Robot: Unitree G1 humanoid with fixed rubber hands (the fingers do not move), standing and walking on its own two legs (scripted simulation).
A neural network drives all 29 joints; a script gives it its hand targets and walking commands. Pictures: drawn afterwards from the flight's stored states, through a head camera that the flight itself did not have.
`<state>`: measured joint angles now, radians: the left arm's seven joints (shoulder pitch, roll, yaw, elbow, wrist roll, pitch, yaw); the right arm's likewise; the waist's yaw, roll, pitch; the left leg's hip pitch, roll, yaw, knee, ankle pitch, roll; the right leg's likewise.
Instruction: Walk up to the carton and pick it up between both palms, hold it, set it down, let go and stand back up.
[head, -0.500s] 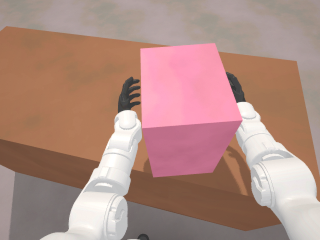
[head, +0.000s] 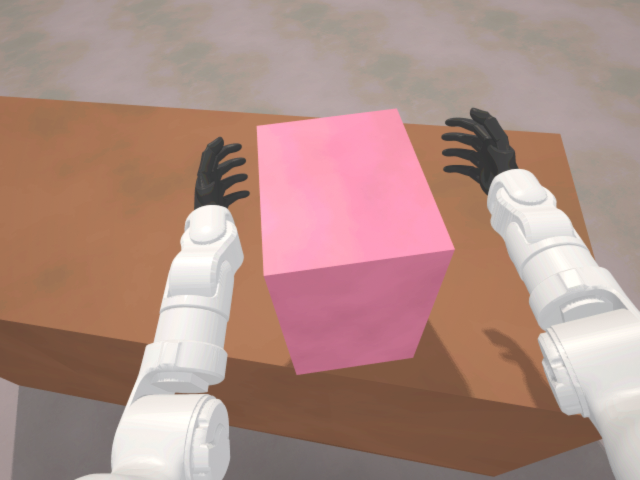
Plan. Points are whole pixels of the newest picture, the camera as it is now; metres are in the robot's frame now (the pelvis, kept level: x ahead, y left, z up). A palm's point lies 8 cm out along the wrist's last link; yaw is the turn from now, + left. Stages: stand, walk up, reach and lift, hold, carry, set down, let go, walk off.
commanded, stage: set down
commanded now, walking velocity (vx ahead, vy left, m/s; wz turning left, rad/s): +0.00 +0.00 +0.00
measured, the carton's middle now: (342, 253) +0.40 +0.03 +0.02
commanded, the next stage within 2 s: none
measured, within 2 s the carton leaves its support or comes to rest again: neither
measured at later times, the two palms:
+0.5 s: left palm (183, 160) +0.36 +0.19 +0.21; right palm (543, 102) +0.46 -0.16 +0.22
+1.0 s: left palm (178, 228) +0.32 +0.20 +0.16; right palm (527, 189) +0.41 -0.17 +0.14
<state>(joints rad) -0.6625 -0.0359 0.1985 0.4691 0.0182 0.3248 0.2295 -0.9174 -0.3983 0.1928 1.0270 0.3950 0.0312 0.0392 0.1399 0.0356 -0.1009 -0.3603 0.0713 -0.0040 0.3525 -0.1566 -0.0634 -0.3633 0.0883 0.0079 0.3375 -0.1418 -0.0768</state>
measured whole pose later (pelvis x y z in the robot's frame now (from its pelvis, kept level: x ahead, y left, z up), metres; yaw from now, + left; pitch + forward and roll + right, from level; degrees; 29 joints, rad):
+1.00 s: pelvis -0.01 +0.01 +0.00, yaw +1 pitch +2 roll +0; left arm -0.45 -0.01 0.11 -0.15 -0.03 0.80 0.27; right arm -0.72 -0.50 0.14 0.64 0.47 0.27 0.08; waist 0.07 0.00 0.01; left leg -0.21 0.04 -0.02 0.30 -0.14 -0.04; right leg -0.21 0.06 0.01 0.30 -0.13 -0.06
